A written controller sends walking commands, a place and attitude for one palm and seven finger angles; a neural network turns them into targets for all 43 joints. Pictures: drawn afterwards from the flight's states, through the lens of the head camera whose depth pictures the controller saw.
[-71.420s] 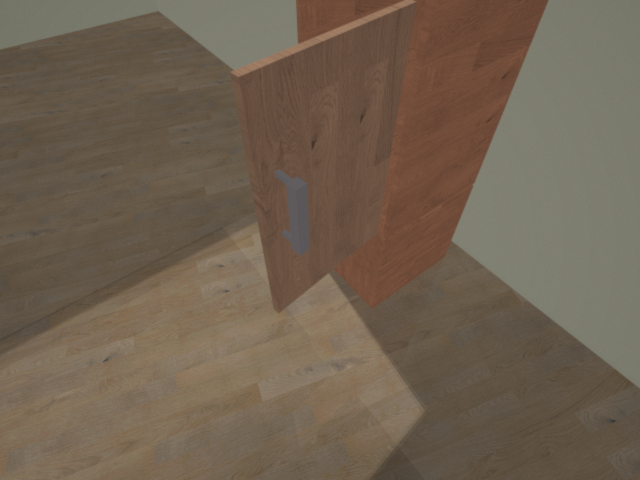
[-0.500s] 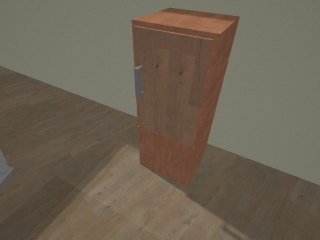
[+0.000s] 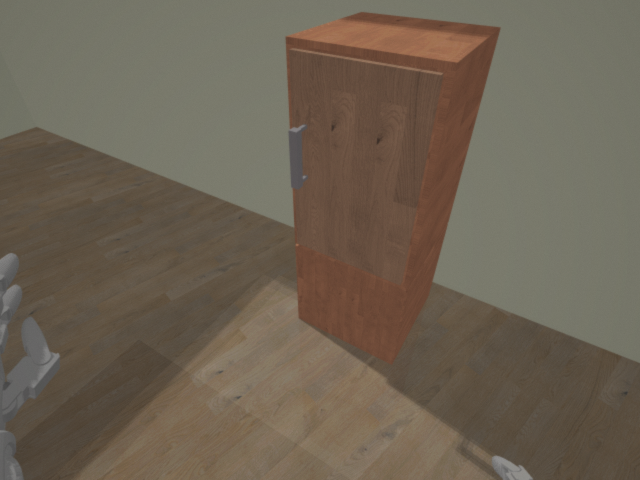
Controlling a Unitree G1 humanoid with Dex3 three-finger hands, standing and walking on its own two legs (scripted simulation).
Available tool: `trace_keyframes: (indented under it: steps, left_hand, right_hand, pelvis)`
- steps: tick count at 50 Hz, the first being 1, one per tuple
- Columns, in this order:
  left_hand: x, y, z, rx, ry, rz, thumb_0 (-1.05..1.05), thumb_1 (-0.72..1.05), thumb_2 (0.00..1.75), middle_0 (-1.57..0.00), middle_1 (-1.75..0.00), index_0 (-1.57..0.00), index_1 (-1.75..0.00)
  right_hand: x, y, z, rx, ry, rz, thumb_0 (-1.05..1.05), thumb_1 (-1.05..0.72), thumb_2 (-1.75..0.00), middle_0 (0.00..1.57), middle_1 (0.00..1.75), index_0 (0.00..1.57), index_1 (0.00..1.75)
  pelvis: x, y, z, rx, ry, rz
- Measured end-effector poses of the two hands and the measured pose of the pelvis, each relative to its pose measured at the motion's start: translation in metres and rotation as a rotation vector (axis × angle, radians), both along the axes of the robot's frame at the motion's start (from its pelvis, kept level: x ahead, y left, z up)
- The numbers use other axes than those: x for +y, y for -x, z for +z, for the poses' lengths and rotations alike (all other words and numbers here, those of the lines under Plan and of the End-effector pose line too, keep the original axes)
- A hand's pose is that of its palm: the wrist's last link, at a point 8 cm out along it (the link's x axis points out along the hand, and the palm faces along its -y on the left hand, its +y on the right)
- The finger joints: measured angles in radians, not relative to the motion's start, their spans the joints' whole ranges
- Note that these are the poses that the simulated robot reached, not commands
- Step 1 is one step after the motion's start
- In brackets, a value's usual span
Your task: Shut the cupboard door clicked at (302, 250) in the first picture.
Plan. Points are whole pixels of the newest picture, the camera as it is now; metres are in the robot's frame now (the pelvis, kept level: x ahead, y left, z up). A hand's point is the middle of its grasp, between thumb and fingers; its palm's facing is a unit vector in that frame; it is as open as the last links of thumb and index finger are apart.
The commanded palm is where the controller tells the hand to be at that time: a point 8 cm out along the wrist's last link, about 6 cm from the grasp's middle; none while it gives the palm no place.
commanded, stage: let the arm hang, fingers relaxed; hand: left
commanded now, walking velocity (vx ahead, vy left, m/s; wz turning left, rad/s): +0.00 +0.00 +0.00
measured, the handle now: (300, 156) +0.92 +0.14 +0.00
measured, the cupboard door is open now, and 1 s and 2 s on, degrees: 0 0 0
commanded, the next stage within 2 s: look to check the result in 1.14 s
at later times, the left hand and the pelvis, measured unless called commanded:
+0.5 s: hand out of the picture -0.03 +0.20 -0.18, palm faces +0.00 -0.98 -0.20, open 7.2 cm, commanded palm none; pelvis -0.01 +0.00 +0.00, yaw +0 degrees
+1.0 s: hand out of the picture +0.04 +0.20 -0.16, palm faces -0.02 -0.97 -0.25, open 7.4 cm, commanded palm none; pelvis +0.01 -0.01 +0.01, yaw -1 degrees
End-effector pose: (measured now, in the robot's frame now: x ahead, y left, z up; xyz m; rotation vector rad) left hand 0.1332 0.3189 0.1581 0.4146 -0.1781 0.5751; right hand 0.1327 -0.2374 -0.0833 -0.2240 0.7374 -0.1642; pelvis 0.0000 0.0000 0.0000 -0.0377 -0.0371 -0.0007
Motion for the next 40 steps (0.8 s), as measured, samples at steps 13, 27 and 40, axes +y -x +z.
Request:
trace_keyframes:
  steps: [13,27,40]
  left_hand:
    - [-0.077,0.011,-0.261,1.116,0.379,-0.299,0.01,0.90,0.90,-0.20,-0.30,-0.20,-0.30]
    - [-0.060,0.181,-0.297,1.570,0.596,0.025,0.01,0.93,0.90,-0.21,-0.30,-0.21,-0.30]
    - [-0.041,0.159,-0.278,1.527,0.504,0.069,0.01,0.91,0.90,-0.20,-0.30,-0.20,-0.30]
  right_hand:
    - [-0.037,0.033,-0.017,0.227,0.065,-0.020,0.00,-0.90,-0.90,0.20,0.29,0.20,0.30]
    - [-0.027,0.130,-0.039,0.620,0.026,-0.098,0.01,-0.90,-0.90,0.20,0.29,0.20,0.30]
    - [-0.016,0.111,-0.053,0.560,-0.058,-0.108,0.00,-0.90,-0.90,0.20,0.29,0.20,0.30]
  pelvis:
    - [0.005,0.016,-0.008,0.030,-0.016,-0.012]
    - [0.000,0.010,0.003,0.007,-0.009,0.006]
    - [-0.001,0.003,0.007,-0.009,-0.028,-0.015]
